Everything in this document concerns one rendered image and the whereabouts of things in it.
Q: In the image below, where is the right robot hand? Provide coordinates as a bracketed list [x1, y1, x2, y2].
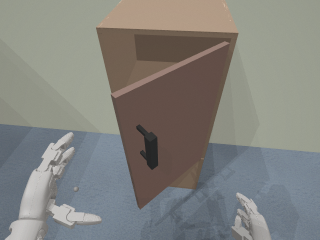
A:
[231, 192, 272, 240]

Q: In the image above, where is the left robot forearm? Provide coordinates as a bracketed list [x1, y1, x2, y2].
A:
[5, 218, 49, 240]

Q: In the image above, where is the cupboard door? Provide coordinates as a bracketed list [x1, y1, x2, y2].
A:
[110, 41, 230, 210]

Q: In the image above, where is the left robot hand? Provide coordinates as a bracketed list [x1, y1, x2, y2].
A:
[18, 132, 102, 230]

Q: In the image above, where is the handle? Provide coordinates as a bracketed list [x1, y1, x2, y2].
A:
[136, 124, 158, 170]

